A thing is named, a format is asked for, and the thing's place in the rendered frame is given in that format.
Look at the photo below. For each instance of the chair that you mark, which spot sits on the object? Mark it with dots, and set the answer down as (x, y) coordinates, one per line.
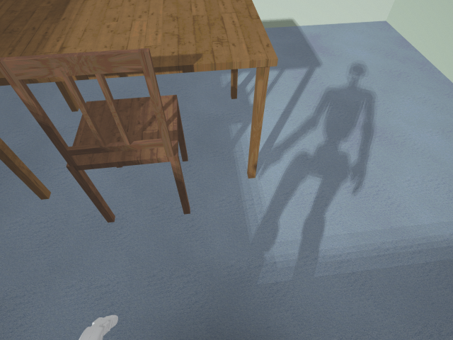
(113, 132)

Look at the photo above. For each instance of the left robot hand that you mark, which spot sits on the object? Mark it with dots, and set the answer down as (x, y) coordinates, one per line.
(99, 328)

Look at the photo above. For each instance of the table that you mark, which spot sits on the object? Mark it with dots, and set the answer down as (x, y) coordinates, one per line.
(182, 36)

